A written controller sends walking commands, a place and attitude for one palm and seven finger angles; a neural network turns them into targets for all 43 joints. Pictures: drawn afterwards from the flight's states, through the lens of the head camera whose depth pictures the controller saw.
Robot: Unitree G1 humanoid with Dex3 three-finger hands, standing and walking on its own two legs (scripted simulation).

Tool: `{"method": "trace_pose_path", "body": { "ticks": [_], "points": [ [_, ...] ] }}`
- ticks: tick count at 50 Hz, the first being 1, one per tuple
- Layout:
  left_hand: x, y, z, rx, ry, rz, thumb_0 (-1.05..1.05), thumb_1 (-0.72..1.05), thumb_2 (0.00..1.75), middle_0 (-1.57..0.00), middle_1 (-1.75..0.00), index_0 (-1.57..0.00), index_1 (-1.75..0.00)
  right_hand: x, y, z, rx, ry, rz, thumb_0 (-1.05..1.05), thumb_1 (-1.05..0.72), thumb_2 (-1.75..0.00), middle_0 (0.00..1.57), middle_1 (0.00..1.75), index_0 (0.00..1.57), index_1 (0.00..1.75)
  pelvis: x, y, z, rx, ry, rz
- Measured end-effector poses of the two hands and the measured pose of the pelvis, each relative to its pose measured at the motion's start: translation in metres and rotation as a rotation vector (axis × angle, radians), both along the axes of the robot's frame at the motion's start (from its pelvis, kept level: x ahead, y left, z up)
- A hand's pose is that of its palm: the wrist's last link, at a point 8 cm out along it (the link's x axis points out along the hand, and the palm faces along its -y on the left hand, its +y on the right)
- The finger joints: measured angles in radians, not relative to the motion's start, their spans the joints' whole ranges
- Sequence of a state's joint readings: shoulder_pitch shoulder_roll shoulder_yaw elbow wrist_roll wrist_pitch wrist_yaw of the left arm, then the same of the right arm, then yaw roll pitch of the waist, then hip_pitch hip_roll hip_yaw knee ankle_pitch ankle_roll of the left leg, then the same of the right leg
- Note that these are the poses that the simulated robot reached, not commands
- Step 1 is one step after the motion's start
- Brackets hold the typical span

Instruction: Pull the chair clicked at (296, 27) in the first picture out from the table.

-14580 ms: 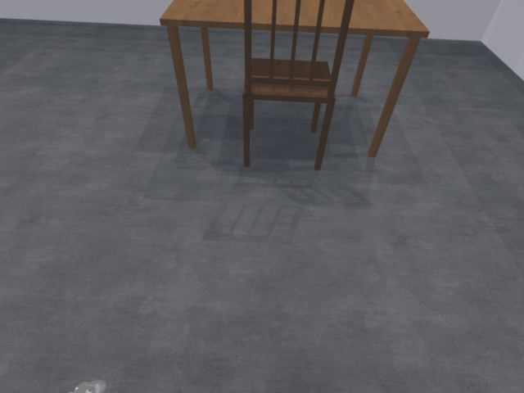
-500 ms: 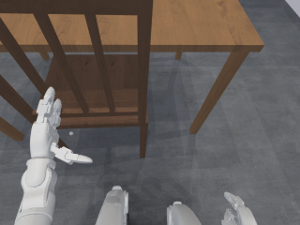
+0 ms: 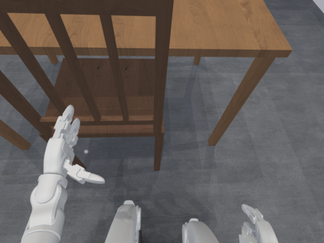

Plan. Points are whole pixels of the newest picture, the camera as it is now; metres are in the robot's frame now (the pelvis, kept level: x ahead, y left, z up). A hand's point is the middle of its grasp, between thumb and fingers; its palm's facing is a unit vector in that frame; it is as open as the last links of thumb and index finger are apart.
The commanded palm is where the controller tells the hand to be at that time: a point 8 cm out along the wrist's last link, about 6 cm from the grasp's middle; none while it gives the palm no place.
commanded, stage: aim the fingers beside a spindle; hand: left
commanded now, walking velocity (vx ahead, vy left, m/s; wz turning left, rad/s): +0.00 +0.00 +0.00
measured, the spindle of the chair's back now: (81, 81) +0.48 +0.23 +0.08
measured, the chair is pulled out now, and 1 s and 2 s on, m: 0.00 0.00 0.00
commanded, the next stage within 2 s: push the fingers through the gap in 0.20 s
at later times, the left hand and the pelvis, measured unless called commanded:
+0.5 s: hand (91, 141) +0.34 +0.19 +0.03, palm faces +0.07 -1.00 -0.04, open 17.0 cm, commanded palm +0.33 +0.24 +0.02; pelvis +0.00 +0.00 -0.01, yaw -1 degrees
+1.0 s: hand (91, 122) +0.40 +0.20 +0.03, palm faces +0.08 -1.00 -0.05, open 17.0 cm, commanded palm +0.37 +0.24 +0.02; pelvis +0.00 +0.00 +0.00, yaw -1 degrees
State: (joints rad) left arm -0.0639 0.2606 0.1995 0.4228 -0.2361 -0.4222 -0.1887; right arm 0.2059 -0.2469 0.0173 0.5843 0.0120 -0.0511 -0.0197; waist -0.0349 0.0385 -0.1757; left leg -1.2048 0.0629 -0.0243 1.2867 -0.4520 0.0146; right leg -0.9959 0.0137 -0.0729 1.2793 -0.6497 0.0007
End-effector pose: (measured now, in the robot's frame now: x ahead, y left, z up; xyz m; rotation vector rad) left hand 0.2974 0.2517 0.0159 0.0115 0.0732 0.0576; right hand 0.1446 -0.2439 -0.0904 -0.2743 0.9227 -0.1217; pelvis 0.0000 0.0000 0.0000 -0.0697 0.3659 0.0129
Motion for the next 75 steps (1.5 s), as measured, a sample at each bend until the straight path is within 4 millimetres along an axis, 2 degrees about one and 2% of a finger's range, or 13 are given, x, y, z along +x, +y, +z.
{"method": "trace_pose_path", "body": {
  "ticks": [2,5,10,14,19,22,27,31,36,45,55,67,75],
  "points": [
    [-0.003,-0.011,-0.002,-0.011,-0.003,-0.033,-0.01,-0.50,0.30,-0.05,-0.08,-0.05,-0.08,0.000,-0.001,0.001,-0.013,-0.005,-0.004,0.01,-0.90,-0.90,0.20,0.30,0.20,0.30,0.000,0.001,0.000,-0.001,0.001,-0.002],
    [-0.002,-0.020,0.009,0.005,-0.070,-0.039,-0.01,-0.50,0.30,-0.06,-0.08,-0.06,-0.08,0.000,-0.002,0.003,-0.027,-0.014,-0.007,0.01,-0.90,-0.90,0.20,0.30,0.20,0.30,0.000,0.002,0.000,-0.001,-0.003,-0.006],
    [0.007,-0.001,0.032,0.066,-0.158,0.039,-0.01,-0.51,0.30,-0.06,-0.08,-0.06,-0.08,-0.002,-0.001,0.003,-0.014,-0.013,-0.007,0.01,-0.90,-0.90,0.20,0.30,0.20,0.30,-0.001,0.000,0.000,0.001,-0.007,-0.009],
    [0.011,0.014,0.018,0.050,-0.067,0.059,-0.01,-0.50,0.30,-0.06,-0.08,-0.06,-0.08,-0.005,0.000,0.000,0.004,0.003,-0.005,0.01,-0.90,-0.90,0.20,0.30,0.20,0.30,-0.002,0.000,0.000,0.002,-0.003,-0.005],
    [0.004,-0.007,-0.003,-0.006,0.007,-0.021,-0.01,-0.50,0.30,-0.05,-0.08,-0.05,-0.08,-0.008,-0.001,-0.002,-0.012,0.015,-0.010,0.01,-0.90,-0.90,0.20,0.30,0.20,0.30,-0.002,0.001,-0.001,-0.001,0.005,-0.004],
    [0.007,-0.016,0.001,0.008,-0.053,-0.030,-0.01,-0.51,0.30,-0.06,-0.08,-0.06,-0.08,-0.010,-0.004,-0.002,-0.032,0.017,-0.011,0.01,-0.90,-0.90,0.20,0.30,0.20,0.30,-0.002,0.002,-0.003,-0.001,0.009,-0.008],
    [0.031,-0.006,0.016,0.050,-0.159,0.034,-0.01,-0.51,0.30,-0.06,-0.08,-0.06,-0.08,-0.014,-0.006,-0.010,-0.038,0.031,-0.009,0.01,-0.90,-0.90,0.20,0.30,0.20,0.30,-0.004,0.000,-0.009,-0.003,0.018,-0.009],
    [0.046,0.002,0.014,0.053,-0.108,0.035,-0.01,-0.51,0.30,-0.06,-0.08,-0.06,-0.08,-0.020,-0.006,-0.014,-0.020,0.054,-0.026,0.01,-0.90,-0.90,0.20,0.30,0.20,0.30,-0.005,-0.001,-0.010,-0.002,0.024,-0.011],
    [0.049,-0.006,0.007,0.025,-0.024,-0.008,-0.01,-0.50,0.30,-0.06,-0.08,-0.06,-0.08,-0.029,-0.006,-0.011,-0.008,0.083,-0.052,0.01,-0.90,-0.90,0.20,0.30,0.20,0.30,-0.002,0.000,-0.003,0.002,0.025,-0.017],
    [0.063,0.001,0.017,0.047,-0.116,0.057,-0.01,-0.50,0.30,-0.06,-0.08,-0.06,-0.08,-0.041,-0.015,-0.012,-0.032,0.126,-0.063,0.01,-0.90,-0.90,0.20,0.30,0.20,0.30,0.000,-0.003,-0.004,0.003,0.031,-0.019],
    [0.078,-0.002,0.009,0.027,-0.055,0.024,-0.01,-0.50,0.30,-0.06,-0.08,-0.06,-0.08,-0.051,-0.019,-0.012,-0.038,0.162,-0.090,0.01,-0.90,-0.90,0.20,0.30,0.20,0.30,0.000,-0.002,-0.003,0.002,0.035,-0.022],
    [0.110,-0.002,0.015,0.042,-0.079,0.023,-0.01,-0.51,0.30,-0.06,-0.08,-0.06,-0.08,-0.067,-0.018,-0.019,-0.037,0.222,-0.100,0.01,-0.90,-0.90,0.20,0.30,0.20,0.30,-0.002,-0.002,-0.007,-0.001,0.052,-0.024],
    [0.118,-0.002,0.016,0.039,-0.087,0.042,-0.01,-0.50,0.30,-0.06,-0.08,-0.06,-0.08,-0.081,-0.017,-0.020,-0.028,0.266,-0.124,0.01,-0.90,-0.90,0.20,0.30,0.20,0.30,0.000,0.000,-0.006,0.000,0.059,-0.031]
  ]
}}
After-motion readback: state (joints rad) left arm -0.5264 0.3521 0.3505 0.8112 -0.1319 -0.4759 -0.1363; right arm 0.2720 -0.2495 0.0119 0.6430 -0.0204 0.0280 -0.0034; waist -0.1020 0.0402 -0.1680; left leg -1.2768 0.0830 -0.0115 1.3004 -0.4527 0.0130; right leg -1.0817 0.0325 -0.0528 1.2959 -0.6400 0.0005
